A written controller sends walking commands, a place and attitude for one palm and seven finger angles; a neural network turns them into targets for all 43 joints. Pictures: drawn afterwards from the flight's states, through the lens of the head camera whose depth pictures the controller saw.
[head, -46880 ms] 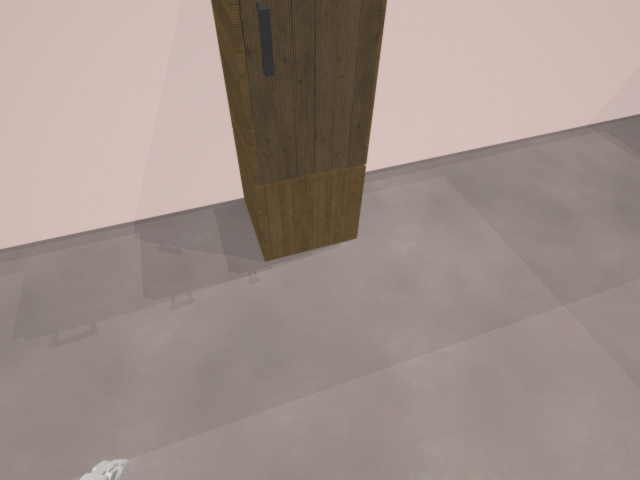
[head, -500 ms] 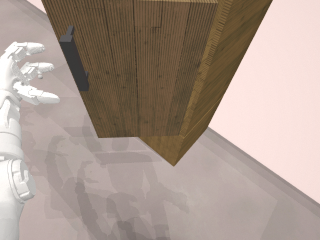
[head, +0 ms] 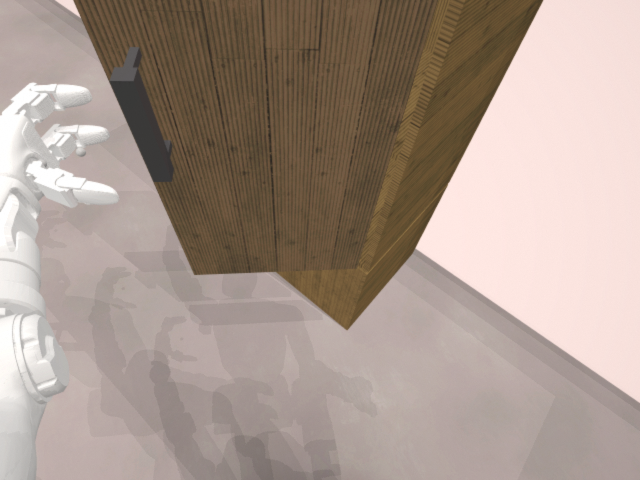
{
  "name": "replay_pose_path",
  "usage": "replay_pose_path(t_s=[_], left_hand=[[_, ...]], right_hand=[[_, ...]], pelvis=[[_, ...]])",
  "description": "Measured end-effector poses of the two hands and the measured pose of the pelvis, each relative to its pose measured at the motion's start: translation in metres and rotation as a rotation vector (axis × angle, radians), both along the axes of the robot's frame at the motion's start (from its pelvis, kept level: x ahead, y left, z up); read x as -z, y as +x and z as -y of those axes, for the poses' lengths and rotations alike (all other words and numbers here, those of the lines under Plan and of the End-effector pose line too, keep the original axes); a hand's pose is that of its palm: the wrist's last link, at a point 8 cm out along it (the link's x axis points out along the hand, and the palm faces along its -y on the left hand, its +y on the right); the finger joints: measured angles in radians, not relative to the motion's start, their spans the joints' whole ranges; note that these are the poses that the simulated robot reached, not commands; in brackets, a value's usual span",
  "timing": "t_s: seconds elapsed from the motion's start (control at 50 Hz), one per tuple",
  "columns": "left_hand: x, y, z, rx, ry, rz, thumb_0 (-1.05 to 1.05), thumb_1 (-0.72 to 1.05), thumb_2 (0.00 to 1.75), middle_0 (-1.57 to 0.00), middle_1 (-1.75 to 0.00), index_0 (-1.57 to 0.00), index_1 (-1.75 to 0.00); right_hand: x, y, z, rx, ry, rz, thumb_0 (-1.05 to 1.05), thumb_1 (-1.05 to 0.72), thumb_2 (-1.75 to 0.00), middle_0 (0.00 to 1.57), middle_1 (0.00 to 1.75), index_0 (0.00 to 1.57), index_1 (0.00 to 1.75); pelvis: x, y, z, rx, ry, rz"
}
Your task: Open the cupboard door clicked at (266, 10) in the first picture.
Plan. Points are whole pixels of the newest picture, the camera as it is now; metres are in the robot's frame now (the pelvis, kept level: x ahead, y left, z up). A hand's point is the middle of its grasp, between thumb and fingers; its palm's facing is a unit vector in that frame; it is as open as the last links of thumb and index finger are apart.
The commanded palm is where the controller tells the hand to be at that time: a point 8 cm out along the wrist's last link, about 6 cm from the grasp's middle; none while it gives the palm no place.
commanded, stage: move the hooked fingers beside the handle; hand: left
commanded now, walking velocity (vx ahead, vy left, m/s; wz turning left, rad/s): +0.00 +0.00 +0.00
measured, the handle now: (149, 119) +0.53 +0.18 +0.13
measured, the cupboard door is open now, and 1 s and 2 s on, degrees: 45 45 45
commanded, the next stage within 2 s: slide the fingers in behind the handle in 0.82 s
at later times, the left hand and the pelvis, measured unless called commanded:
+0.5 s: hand (76, 152) +0.46 +0.25 +0.14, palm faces +0.02 -1.00 +0.03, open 14.0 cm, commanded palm +0.44 +0.30 +0.13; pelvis -0.02 +0.00 +0.00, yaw +2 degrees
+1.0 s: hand (77, 160) +0.45 +0.24 +0.14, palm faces +0.03 -1.00 +0.01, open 14.0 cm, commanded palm +0.43 +0.29 +0.13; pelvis -0.01 +0.00 +0.00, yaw +1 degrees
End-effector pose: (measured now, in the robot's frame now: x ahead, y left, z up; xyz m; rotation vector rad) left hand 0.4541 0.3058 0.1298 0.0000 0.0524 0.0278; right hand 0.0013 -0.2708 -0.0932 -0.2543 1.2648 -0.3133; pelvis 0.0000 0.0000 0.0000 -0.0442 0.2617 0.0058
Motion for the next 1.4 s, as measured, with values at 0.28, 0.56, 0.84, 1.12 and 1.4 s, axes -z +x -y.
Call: replay_pose_path(t_s=[0.28, 0.56, 0.84, 1.12, 1.4], left_hand=[[-0.001, -0.027, -0.014, -0.01, -0.004, -0.01, -0.01, -0.5, 0.3, -0.3, -1.2, -0.3, -1.2], [-0.01, -0.01, 0.01, 0.007, -0.019, 0.021, -0.01, -0.5, 0.3, -0.3, -1.2, -0.3, -1.2], [-0.013, -0.018, 0.002, -0.015, -0.001, 0.062, -0.02, -0.5, 0.3, -0.3, -1.2, -0.3, -1.2], [-0.006, -0.023, 0.019, 0.006, -0.021, 0.036, -0.01, -0.5, 0.3, -0.3, -1.2, -0.3, -1.2], [-0.004, -0.004, 0.043, 0.005, -0.014, 0.029, -0.02, -0.5, 0.3, -0.3, -1.2, -0.3, -1.2]], right_hand=[[0.001, 0.02, -0.007, -0.035, 0.016, 0.059, 0.0, -0.9, -0.9, 0.21, 0.3, 0.2, 0.3], [0.001, 0.01, -0.003, -0.055, -0.013, 0.064, 0.0, -0.9, -0.9, 0.2, 0.3, 0.2, 0.3], [0.003, -0.027, -0.005, 0.01, 0.013, -0.024, 0.01, -0.9, -0.9, 0.2, 0.3, 0.2, 0.3], [0.003, 0.008, 0.003, -0.048, 0.005, 0.068, 0.01, -0.9, -0.9, 0.2, 0.3, 0.2, 0.3], [0.008, 0.007, 0.003, -0.044, 0.025, 0.054, 0.0, -0.9, -0.9, 0.2, 0.3, 0.2, 0.3]], pelvis=[[-0.002, -0.004, -0.003, -0.016, -0.003, 0.038], [0.002, -0.016, -0.005, -0.028, -0.002, 0.027], [0.0, -0.013, 0.0, -0.007, -0.001, 0.035], [0.001, -0.017, 0.003, -0.021, 0.003, 0.043], [0.002, -0.013, 0.008, -0.018, 0.008, 0.026]])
